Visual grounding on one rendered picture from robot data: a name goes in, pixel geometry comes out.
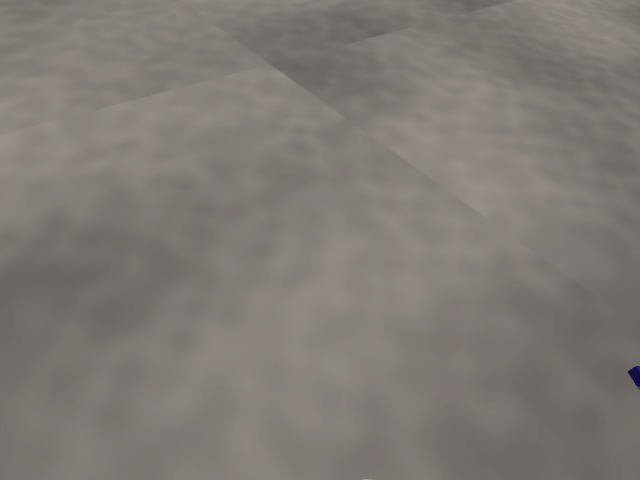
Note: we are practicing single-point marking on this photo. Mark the small box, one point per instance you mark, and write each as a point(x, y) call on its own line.
point(635, 375)

